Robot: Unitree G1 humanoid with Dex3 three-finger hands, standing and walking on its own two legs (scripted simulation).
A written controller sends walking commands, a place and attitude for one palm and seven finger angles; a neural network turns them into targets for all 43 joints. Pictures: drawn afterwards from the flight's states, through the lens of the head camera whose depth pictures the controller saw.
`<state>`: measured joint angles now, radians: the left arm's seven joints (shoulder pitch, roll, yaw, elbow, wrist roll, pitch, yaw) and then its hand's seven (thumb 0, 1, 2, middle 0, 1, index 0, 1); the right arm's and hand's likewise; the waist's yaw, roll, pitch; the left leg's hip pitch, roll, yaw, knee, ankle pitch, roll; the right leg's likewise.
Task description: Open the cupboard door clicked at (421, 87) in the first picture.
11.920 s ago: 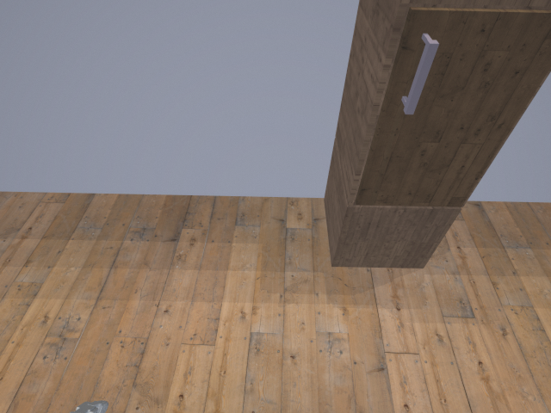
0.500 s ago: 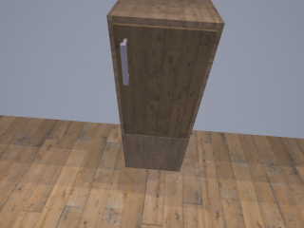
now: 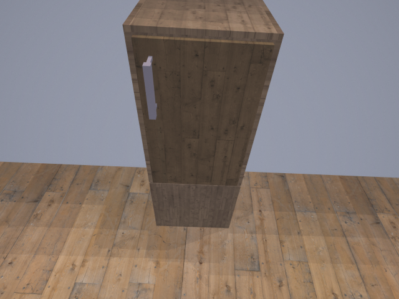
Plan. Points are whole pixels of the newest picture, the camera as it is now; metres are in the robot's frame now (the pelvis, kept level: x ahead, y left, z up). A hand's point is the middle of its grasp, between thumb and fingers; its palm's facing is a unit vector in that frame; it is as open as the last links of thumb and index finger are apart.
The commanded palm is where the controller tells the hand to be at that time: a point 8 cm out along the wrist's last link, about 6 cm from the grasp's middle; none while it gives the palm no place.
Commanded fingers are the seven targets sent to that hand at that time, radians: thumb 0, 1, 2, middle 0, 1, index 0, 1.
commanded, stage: shuffle to correct the standing spot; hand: left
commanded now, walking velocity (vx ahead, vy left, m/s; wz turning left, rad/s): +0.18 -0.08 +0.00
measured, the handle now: (151, 89) +0.61 +0.16 +0.12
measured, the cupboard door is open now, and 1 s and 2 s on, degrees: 0 0 0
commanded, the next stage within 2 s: come to a stop and stand still in 0.12 s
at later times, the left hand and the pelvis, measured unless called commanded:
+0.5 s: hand out of the picture +0.10 +0.14 -0.19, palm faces +0.07 -0.99 -0.14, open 7.3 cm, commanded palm none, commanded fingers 0.00 0.90 0.90 -0.20 -0.30 -0.20 -0.30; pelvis +0.11 -0.02 -0.01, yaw +0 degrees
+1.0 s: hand out of the picture +0.14 +0.15 -0.18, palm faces +0.03 -0.97 -0.24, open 7.4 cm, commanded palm none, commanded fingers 0.00 0.90 0.90 -0.20 -0.30 -0.20 -0.30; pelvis +0.09 -0.04 -0.02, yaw -1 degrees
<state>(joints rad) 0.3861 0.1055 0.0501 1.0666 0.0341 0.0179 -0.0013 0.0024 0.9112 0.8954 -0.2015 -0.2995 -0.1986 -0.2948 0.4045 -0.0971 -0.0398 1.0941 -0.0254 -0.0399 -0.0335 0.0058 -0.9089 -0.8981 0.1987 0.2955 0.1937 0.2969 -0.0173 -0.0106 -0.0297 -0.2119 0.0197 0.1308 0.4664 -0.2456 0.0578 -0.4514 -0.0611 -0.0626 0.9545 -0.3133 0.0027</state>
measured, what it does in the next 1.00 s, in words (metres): steps on the spot: right foot, then left foot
